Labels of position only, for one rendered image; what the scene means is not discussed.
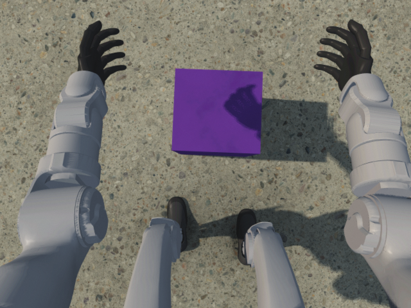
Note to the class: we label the carton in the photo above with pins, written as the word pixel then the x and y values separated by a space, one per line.
pixel 217 112

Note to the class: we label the left robot hand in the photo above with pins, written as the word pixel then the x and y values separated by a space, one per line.
pixel 91 51

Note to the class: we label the left robot foot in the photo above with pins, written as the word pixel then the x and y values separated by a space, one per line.
pixel 176 210

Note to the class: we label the left robot upper arm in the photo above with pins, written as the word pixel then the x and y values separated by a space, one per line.
pixel 57 227

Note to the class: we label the right robot hand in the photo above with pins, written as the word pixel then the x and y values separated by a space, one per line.
pixel 357 53

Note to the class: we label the right robot upper arm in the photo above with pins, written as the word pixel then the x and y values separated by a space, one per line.
pixel 379 228

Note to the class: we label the right robot forearm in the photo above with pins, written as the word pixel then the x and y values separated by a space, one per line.
pixel 377 146

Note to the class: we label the robot left shin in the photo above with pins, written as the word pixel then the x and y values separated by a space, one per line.
pixel 165 220

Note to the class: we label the left robot forearm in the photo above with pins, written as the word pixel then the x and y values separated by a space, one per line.
pixel 75 137

